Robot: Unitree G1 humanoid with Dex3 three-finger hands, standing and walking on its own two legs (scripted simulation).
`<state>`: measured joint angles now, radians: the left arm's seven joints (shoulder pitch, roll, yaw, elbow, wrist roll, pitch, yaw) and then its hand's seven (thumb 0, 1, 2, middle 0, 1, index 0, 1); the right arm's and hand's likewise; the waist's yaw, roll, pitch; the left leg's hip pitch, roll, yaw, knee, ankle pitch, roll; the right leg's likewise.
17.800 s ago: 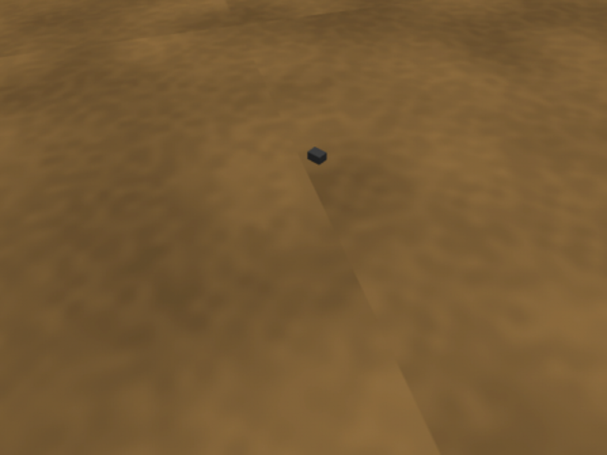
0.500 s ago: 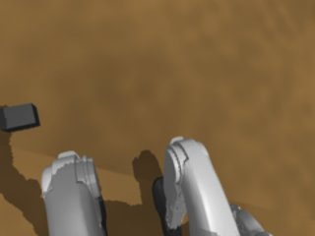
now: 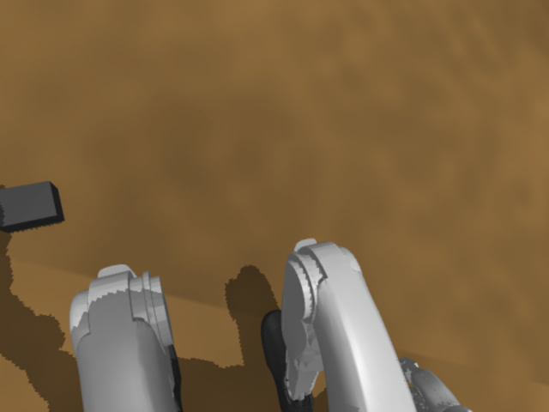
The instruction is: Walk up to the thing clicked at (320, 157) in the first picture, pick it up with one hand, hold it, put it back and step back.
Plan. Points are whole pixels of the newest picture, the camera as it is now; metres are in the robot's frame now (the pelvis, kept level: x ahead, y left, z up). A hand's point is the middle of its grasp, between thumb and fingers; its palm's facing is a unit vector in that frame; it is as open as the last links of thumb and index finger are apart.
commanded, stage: approach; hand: left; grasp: from above
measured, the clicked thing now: (28, 207) +0.43 +0.36 -0.29
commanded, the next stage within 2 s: rest palm in 0.70 s
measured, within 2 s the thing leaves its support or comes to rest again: neither
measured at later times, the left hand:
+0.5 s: hand (34, 177) +0.45 +0.31 -0.17, palm faces -0.38 -0.13 -0.92, open 13.6 cm
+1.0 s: hand out of the picture +0.41 +0.37 -0.21, palm faces -0.47 -0.19 -0.86, open 13.9 cm
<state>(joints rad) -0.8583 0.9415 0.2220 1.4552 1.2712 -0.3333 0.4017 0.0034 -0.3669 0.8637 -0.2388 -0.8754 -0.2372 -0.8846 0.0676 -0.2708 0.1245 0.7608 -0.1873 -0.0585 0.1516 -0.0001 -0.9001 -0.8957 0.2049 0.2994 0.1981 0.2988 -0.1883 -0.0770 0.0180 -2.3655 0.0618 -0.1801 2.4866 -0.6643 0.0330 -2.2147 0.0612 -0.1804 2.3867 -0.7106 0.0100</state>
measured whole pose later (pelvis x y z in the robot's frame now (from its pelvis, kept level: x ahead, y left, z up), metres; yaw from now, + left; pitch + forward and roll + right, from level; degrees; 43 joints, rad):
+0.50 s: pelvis +0.00 -0.01 +0.01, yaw +0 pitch +31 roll -10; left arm -0.99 0.81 0.14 1.53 1.27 -0.21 0.49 0.00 -0.44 0.92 -0.18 -0.93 -0.18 -0.94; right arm 0.09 -0.28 0.15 0.72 -0.18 -0.09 0.16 0.00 -0.90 -0.89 0.21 0.30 0.20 0.30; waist -0.26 -0.05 0.01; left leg -2.36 0.07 -0.17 2.45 -0.65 0.02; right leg -2.24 0.07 -0.17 2.36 -0.68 0.00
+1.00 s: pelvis +0.00 +0.00 +0.00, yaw -1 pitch +30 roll -12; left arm -0.91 0.94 0.11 1.48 1.22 -0.34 0.39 0.00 -0.48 0.93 -0.15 -0.94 -0.14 -0.95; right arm 0.08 -0.28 0.18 0.73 -0.19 -0.09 0.16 0.00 -0.89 -0.89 0.21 0.30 0.20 0.30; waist -0.22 -0.10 0.07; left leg -2.36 0.05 -0.19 2.50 -0.69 0.03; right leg -2.20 0.06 -0.19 2.39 -0.73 0.01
